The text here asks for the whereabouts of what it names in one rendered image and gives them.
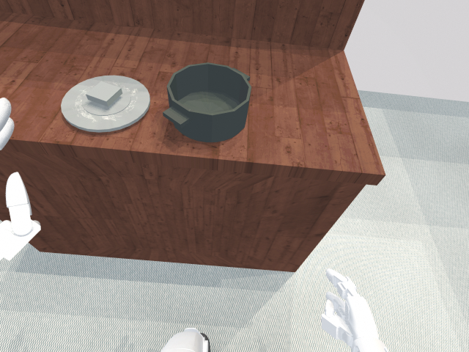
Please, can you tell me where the robot left hand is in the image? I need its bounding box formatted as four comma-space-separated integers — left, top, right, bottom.
0, 98, 41, 261

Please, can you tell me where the table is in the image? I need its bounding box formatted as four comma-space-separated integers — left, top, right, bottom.
0, 0, 385, 272

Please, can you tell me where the right robot forearm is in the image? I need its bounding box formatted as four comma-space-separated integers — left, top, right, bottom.
351, 337, 388, 352

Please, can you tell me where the robot right hand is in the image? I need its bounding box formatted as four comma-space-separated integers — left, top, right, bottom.
322, 268, 379, 350

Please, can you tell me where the pot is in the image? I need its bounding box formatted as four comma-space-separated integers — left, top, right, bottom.
163, 62, 251, 142

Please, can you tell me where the knob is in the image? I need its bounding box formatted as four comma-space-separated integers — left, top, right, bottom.
86, 81, 122, 107

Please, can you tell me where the lid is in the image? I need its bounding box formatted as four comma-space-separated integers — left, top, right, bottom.
61, 76, 150, 133

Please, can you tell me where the robot left shin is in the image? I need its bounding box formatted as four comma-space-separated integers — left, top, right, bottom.
184, 328, 203, 337

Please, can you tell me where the robot left thigh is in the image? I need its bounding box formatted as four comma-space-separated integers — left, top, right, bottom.
161, 331, 208, 352

